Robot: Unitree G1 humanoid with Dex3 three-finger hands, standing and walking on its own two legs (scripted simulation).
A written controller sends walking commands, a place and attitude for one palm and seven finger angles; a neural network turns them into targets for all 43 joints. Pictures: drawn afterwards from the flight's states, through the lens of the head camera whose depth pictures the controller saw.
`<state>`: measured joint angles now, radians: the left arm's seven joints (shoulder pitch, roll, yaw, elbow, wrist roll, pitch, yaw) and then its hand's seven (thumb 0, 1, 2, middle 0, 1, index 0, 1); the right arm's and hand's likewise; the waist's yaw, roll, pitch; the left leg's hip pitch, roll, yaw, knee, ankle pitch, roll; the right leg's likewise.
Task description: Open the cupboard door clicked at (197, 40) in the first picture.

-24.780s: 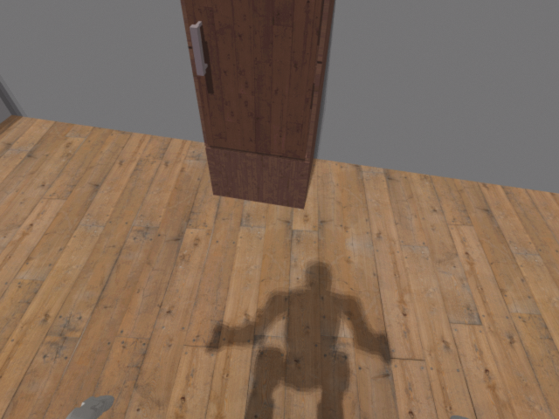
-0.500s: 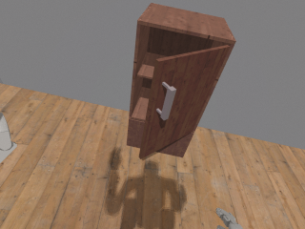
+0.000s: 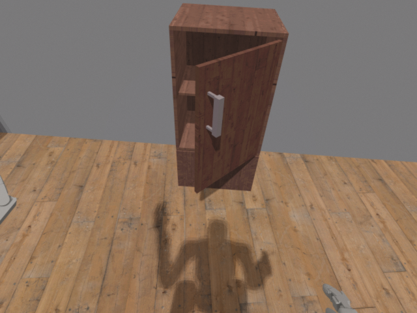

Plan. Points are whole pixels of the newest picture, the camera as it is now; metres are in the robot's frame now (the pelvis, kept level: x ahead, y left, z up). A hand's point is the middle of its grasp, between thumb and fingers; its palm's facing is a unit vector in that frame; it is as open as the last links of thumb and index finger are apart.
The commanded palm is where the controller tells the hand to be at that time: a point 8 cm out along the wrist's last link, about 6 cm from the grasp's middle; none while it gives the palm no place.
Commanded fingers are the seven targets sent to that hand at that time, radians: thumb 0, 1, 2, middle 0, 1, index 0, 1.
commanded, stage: stop stepping back and stand still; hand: left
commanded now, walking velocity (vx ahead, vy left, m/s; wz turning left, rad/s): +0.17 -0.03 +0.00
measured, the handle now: (213, 114) +0.75 +0.01 +0.00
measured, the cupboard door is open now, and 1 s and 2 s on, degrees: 45 45 45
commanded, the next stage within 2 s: let the arm hang, fingers relaxed in 1.48 s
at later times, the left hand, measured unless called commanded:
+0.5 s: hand (58, 231) +0.18 +0.22 +0.17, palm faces +0.44 -0.72 -0.54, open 7.4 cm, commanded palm +0.12 +0.26 +0.19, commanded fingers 0.00 0.90 0.90 -0.20 -0.30 -0.20 -0.30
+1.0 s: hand (55, 209) +0.23 +0.25 +0.16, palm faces +0.38 -0.78 -0.50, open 7.4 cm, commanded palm +0.16 +0.29 +0.19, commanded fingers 0.00 0.90 0.90 -0.20 -0.30 -0.20 -0.30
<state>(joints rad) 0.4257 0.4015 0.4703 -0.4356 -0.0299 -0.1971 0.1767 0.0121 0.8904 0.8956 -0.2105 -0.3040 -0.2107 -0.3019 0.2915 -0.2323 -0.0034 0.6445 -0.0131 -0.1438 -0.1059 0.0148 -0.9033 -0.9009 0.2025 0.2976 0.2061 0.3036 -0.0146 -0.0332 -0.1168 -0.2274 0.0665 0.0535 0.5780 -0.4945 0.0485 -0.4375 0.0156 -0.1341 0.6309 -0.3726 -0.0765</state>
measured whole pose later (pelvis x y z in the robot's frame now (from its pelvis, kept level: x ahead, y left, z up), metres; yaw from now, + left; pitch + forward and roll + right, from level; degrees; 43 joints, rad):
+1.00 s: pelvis +0.03 -0.01 +0.01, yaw +0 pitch +1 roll +0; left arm 0.58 0.41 0.39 -0.49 -0.05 -0.18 0.15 0.02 0.89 0.89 -0.21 -0.30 -0.21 -0.30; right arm 0.19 -0.18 0.03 0.59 0.01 -0.08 -0.06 0.01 -0.90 -0.90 0.20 0.30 0.21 0.30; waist 0.00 0.01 0.05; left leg -0.25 0.02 0.09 0.47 -0.24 0.02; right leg -0.18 0.01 -0.08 0.44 -0.27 -0.03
